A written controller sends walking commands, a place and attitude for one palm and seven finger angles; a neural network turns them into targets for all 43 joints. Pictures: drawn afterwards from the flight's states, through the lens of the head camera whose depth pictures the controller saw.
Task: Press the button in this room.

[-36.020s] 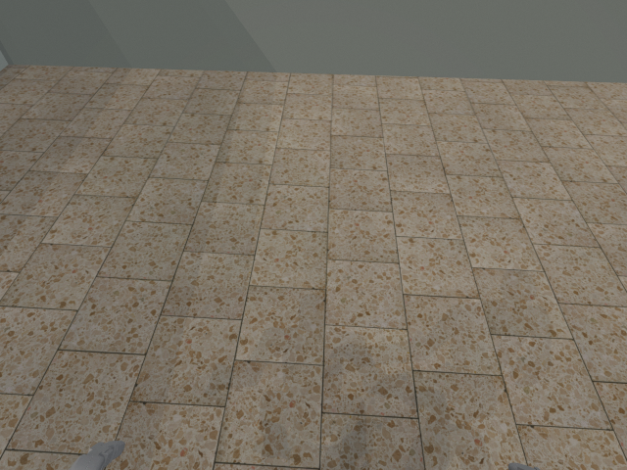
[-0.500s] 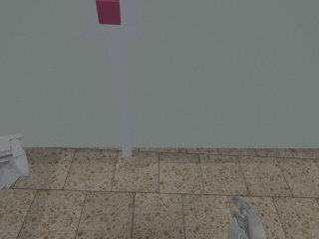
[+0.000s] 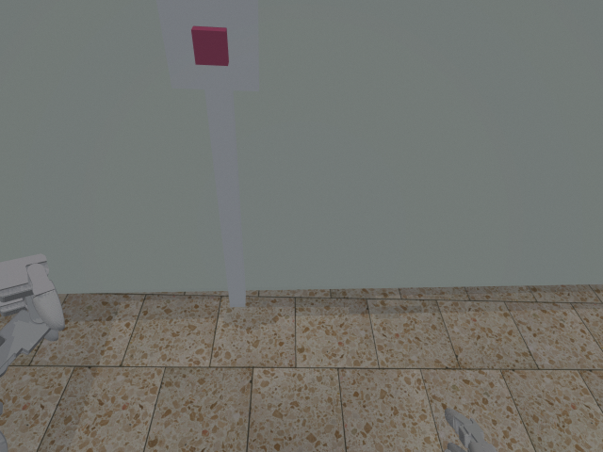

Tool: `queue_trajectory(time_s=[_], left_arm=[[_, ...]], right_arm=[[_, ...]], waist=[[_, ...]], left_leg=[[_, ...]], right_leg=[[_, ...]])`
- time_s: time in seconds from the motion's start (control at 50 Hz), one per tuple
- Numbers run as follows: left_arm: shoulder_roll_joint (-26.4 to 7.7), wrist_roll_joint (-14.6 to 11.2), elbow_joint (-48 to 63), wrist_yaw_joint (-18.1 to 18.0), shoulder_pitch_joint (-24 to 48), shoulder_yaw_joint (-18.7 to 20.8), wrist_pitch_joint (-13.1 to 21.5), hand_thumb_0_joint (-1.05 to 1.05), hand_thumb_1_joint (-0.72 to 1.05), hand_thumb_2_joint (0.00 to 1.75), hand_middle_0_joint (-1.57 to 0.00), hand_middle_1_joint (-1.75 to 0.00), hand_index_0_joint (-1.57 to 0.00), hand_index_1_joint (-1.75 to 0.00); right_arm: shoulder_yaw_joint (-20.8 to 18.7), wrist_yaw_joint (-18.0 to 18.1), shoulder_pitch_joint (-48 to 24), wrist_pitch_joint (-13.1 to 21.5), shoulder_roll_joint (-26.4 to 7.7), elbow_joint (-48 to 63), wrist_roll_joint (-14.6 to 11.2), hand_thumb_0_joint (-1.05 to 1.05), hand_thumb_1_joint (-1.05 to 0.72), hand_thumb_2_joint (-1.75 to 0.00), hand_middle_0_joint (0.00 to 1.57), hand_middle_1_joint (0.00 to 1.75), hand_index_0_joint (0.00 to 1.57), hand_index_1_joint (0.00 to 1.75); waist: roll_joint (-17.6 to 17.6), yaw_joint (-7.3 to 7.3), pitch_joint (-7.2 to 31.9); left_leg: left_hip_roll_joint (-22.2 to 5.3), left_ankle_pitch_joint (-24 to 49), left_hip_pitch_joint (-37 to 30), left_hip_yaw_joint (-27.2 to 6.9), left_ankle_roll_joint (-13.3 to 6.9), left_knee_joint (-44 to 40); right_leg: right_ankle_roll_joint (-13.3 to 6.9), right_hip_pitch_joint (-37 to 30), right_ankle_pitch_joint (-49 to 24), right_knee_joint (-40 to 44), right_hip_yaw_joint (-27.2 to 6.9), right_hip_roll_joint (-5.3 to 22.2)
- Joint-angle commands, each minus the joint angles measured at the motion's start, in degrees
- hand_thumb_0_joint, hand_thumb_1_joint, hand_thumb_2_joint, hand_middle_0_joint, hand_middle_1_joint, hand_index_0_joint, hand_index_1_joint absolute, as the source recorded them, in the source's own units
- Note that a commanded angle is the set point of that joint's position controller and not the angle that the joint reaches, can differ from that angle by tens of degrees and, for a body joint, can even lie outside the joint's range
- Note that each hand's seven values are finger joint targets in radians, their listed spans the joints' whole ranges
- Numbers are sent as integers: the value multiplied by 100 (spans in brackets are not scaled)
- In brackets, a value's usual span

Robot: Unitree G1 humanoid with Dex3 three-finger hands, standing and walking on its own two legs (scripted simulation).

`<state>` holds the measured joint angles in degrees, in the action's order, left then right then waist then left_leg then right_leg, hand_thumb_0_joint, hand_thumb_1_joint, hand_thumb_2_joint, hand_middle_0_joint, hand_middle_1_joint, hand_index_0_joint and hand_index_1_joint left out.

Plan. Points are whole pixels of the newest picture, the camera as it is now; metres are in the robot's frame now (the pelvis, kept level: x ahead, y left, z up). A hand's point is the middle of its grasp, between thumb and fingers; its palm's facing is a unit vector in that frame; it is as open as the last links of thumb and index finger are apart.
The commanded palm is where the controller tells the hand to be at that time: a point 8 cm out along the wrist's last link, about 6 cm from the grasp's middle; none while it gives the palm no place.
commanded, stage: stop stepping back and stand still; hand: left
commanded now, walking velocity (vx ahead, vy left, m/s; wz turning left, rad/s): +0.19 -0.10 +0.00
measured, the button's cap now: (211, 45) +0.81 +0.21 +0.23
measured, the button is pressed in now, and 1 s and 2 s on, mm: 0 0 0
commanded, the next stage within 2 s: let the arm hang, fingers relaxed in 1.18 s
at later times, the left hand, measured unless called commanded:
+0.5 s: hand (72, 339) +0.18 +0.22 +0.17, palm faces +0.42 -0.79 -0.44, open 3.1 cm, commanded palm +0.13 +0.26 +0.18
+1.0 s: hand (22, 340) +0.18 +0.26 +0.16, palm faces +0.40 -0.82 -0.42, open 3.1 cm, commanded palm +0.13 +0.30 +0.18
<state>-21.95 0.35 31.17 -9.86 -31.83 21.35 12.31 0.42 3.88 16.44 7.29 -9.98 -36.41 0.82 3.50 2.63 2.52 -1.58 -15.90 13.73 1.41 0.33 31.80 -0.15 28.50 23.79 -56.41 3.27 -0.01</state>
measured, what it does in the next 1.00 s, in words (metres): steps on the spot: right foot, then left foot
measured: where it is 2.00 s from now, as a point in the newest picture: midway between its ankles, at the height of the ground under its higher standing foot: outside the picture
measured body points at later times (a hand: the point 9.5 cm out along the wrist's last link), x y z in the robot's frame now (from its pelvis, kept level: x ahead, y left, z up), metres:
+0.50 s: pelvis +0.00 -0.03 +0.01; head +0.00 -0.03 +0.46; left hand +0.15 +0.26 +0.20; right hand +0.17 -0.29 -0.06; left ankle +0.01 +0.10 -0.73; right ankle +0.04 -0.09 -0.73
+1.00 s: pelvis +0.00 +0.02 +0.01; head +0.00 +0.03 +0.46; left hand +0.16 +0.31 +0.19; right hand +0.16 -0.20 -0.07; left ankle +0.01 +0.10 -0.73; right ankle +0.04 -0.09 -0.73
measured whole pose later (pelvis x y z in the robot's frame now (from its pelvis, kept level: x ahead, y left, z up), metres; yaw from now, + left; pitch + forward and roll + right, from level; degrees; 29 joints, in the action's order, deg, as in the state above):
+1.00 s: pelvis +0.00 +0.02 +0.01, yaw +0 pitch -1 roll +0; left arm -20.4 -1.2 30.8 -8.7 -34.7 19.8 11.7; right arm 2.7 3.2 13.8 5.1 -10.2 -34.0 0.3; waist 0.9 -0.8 -1.2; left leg 0.9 -14.1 12.2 5.4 -3.1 27.2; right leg -0.8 14.3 10.3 -25.7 5.9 1.2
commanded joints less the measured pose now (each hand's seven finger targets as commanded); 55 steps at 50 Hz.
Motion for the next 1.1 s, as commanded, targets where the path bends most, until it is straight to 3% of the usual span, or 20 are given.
queue_trajectory(time_s=[0.0, 0.06, 0.08, 0.1, 0.12, 0.14, 0.18, 0.2, 0.24, 0.28, 0.38, 0.42, 0.48, 0.5, 0.54, 0.58, 0.66, 0.78, 0.96, 1.08], left_arm=[[-744, -51, 1198, -7, -411, 506, 401, 0, 90, 90, -130, -150, -130, -150], [-847, -47, 997, -11, -286, 563, 324, 0, 90, 90, -130, -150, -130, -150], [-842, -28, 887, -14, -257, 556, 301, 0, 90, 90, -130, -150, -130, -150], [-929, -2, 827, -14, -189, 615, 279, 0, 90, 90, -130, -150, -130, -150], [-1083, -40, 888, -3, 0, 684, 223, 0, 90, 90, -130, -150, -130, -150], [-1188, -120, 1050, 26, 403, 765, 338, 0, 90, 90, -130, -150, -130, -150], [-1213, -52, 1121, 0, 478, 878, 449, 0, 90, 90, -130, -150, -130, -150], [-959, -90, 1071, 39, 192, 695, 466, 0, 90, 90, -130, -150, -130, -150], [-869, -127, 1035, 66, -27, 616, 508, 0, 90, 90, -130, -150, -130, -150], [-826, -137, 794, 58, -175, 577, 509, 0, 90, 90, -130, -150, -130, -150], [-743, -112, 718, -60, -377, 553, 505, 0, 90, 90, -130, -150, -130, -150], [-751, -96, 957, -91, -285, 519, 506, 0, 90, 90, -130, -150, -130, -150], [-771, -92, 1373, -99, -75, 423, 551, 0, 90, 90, -130, -150, -130, -150], [-774, -95, 1426, -100, -51, 412, 555, 0, 90, 90, -130, -150, -130, -150], [-844, -119, 1254, -68, -241, 494, 512, 0, 90, 90, -130, -150, -130, -150], [-791, -131, 1329, -32, -311, 470, 463, 0, 90, 90, -130, -150, -130, -150], [-769, -195, 1178, -5, -377, 527, 402, 0, 90, 90, -130, -150, -130, -150], [-707, -210, 1228, 21, -316, 477, 364, 0, 90, 90, -130, -150, -130, -150], [-706, -160, 1289, 28, -90, 431, 341, 0, 90, 90, -130, -150, -130, -150], [-654, -154, 1237, 18, -219, 453, 392, 0, 90, 90, -130, -150, -130, -150]], right_arm=[[-258, -11, -814, 320, -833, 873, -33, 0, -90, -90, 20, 30, 20, 30], [-233, 49, -890, 187, -861, 922, -2, 0, -90, -90, 20, 30, 20, 30], [-253, 63, -909, 146, -859, 910, -5, 0, -90, -90, 20, 30, 20, 30], [-289, 56, -843, 89, -788, 896, -3, 0, -90, -90, 20, 30, 20, 30], [-352, 37, -940, 67, -776, 970, -33, 0, -90, -90, 20, 30, 20, 30], [-358, 43, -951, 116, -873, 881, 31, 0, -90, -90, 20, 30, 20, 30], [-279, -8, -822, 168, -745, 701, 8, 0, -90, -90, 20, 30, 20, 30], [-268, 12, -815, 150, -732, 721, -1, 0, -90, -90, 20, 30, 20, 30], [-217, 37, -901, 119, -721, 740, 5, 0, -90, -90, 20, 30, 20, 30], [-217, 98, -938, 126, -713, 761, -10, 0, -90, -90, 20, 30, 20, 30], [-269, 114, -857, 205, -734, 899, -31, 0, -90, -90, 20, 30, 20, 30], [-282, 89, -780, 203, -776, 958, -30, 0, -90, -90, 20, 30, 20, 30], [-334, 72, -801, 200, -917, 1119, -72, 0, -90, -90, 20, 30, 20, 30], [-353, 55, -828, 196, -986, 1157, -99, 0, -90, -90, 20, 30, 20, 30], [-341, 39, -829, 182, -959, 1163, -141, 0, -90, -90, 20, 30, 20, 30], [-284, 25, -874, 155, -899, 1201, -126, 0, -90, -90, 20, 30, 20, 30], [-279, -2, -860, 115, -894, 1199, -111, 0, -90, -90, 20, 30, 20, 30], [-181, 21, -914, 86, -847, 1222, -77, 0, -90, -90, 20, 30, 20, 30], [-164, 50, -882, 158, -851, 1186, -47, 0, -90, -90, 20, 30, 20, 30], [-196, 48, -856, 168, -840, 1168, -58, 0, -90, -90, 20, 30, 20, 30]], waist=[[-1416, -208, -476], [-1408, -266, -369], [-1143, -292, -306], [-74, -305, -314], [1248, -296, -287], [910, -206, -420], [256, -109, 167], [64, -138, 10], [135, -144, -39], [378, -189, -126], [430, -337, 22], [91, -291, 65], [-655, -301, 204], [-749, -324, 292], [-759, -286, 512], [-1016, -259, 379], [-292, -247, 225], [-734, -261, 124], [-876, -304, 51], [-717, -299, 55]], left_leg=[[-1252, -1056, 1059, -1134, -960, -1859], [-1029, -2040, 1902, -709, -669, -1418], [-781, -2157, 2238, -512, -537, -823], [-240, -1836, 2474, -74, -354, 629], [221, -1493, 2663, 67, -187, 2335], [123, -989, 2467, -189, -124, 3186], [-47, -605, 1994, -345, -51, 3345], [-68, -265, 1771, -275, -20, 3276], [-71, 37, 1466, -70, -12, 2722], [-19, 4, 1106, 131, -43, 1909], [141, -199, 569, 365, -213, -14], [165, 44, 89, 274, -267, -679], [-350, 679, -173, -309, -423, -1174], [-559, 1341, -198, -558, -468, -1047], [-556, 1950, -194, -417, -353, -751], [-483, 1701, 73, -424, -275, -804], [-311, 902, 248, -385, -214, -730], [-503, 810, 407, -614, -230, -1234], [-573, 312, 739, -641, -144, -1556], [-505, 89, 846, -617, -118, -1503]], right_leg=[[69, -687, -184, 882, 182, 103], [7, -2245, -28, 2184, 428, -78], [-92, -2684, 216, 2607, 126, 46], [-409, -2612, 922, 3532, -1076, 673], [-965, -2093, 1708, 4681, -3420, 2021], [-1032, -1793, 515, 4756, -3304, 2279], [-890, -1619, 931, 4681, -2928, 2116], [-767, -1334, 725, 4662, -2369, 1896], [-643, -1070, 281, 4696, -1622, 1683], [-491, -972, 300, 4758, -1192, 1518], [-333, -1693, -139, 4638, -1232, 1543], [-252, -1725, -480, 4442, -1216, 1461], [24, -1986, -1479, 3630, -878, 940], [96, -2075, -2002, 3355, -745, 743], [91, -2205, -2778, 3149, -676, 667], [-33, -2250, -2726, 3094, -609, 619], [-123, -2109, -2090, 3482, -829, 708], [-47, -2185, -1926, 3255, -508, 415], [14, -2412, -1766, 3069, -314, 299], [-7, -2479, -1741, 3122, -340, 345]])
